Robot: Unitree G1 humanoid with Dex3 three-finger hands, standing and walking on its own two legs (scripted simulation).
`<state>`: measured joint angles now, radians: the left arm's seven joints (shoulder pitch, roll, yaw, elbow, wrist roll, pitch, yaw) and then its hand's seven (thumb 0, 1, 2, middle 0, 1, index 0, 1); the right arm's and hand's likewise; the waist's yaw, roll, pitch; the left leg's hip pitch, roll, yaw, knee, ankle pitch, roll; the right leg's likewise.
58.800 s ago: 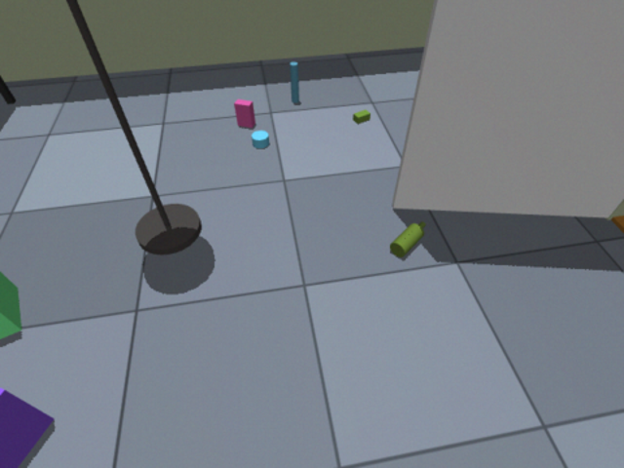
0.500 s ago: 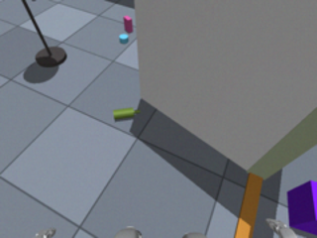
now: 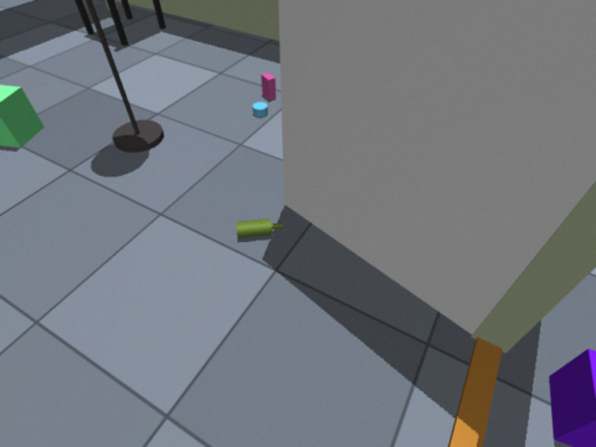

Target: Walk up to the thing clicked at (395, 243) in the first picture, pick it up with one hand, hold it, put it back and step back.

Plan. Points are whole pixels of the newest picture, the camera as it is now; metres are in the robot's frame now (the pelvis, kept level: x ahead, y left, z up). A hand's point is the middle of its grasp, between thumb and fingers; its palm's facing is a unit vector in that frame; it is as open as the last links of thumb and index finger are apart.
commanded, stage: step back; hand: left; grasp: from above
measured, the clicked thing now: (259, 227) +1.12 +0.20 -0.73
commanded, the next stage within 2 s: stand in 0.76 s
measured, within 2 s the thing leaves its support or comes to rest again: neither
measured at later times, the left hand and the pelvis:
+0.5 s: hand out of the picture +0.10 +0.27 -0.16, palm faces +0.05 -0.93 -0.36, open 7.4 cm; pelvis +0.05 +0.00 +0.00, yaw +2 degrees
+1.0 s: hand out of the picture +0.15 +0.25 -0.14, palm faces -0.03 -0.94 -0.34, open 7.4 cm; pelvis +0.05 +0.00 +0.02, yaw +0 degrees
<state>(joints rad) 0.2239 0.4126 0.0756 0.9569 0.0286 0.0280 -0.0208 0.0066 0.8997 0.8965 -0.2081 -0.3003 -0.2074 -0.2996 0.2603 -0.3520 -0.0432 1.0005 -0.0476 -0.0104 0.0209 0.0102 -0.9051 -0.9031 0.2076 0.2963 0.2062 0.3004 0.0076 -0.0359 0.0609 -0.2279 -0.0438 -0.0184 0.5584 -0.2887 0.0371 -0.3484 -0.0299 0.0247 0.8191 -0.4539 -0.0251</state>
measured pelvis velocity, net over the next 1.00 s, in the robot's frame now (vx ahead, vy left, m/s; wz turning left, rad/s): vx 0.05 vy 0.00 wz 0.00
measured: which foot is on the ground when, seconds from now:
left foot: down 0.00-0.16, up 0.18-0.40, down 0.42-1.00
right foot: down 0.00-1.00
